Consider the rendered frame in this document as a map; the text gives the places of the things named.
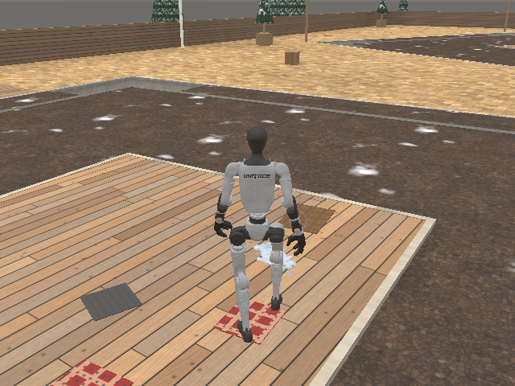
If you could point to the robot right thigh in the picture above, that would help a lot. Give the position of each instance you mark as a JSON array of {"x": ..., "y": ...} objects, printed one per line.
[{"x": 276, "y": 233}]

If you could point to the robot left forearm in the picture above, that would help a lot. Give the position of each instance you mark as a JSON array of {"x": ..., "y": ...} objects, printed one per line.
[{"x": 220, "y": 211}]

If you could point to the robot right forearm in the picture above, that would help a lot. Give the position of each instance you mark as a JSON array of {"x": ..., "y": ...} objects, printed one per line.
[{"x": 294, "y": 219}]

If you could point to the left robot hand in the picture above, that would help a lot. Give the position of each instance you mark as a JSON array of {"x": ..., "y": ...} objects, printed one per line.
[{"x": 226, "y": 225}]

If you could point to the right robot hand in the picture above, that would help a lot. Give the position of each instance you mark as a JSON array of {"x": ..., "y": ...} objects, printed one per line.
[{"x": 300, "y": 245}]

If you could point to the robot left shin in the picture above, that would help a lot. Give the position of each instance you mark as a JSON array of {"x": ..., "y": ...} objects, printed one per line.
[{"x": 242, "y": 303}]

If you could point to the robot right upper arm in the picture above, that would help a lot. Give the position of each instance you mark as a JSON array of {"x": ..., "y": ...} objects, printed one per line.
[{"x": 285, "y": 182}]

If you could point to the robot left upper arm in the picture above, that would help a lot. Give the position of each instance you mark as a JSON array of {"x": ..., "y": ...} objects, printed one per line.
[{"x": 232, "y": 169}]

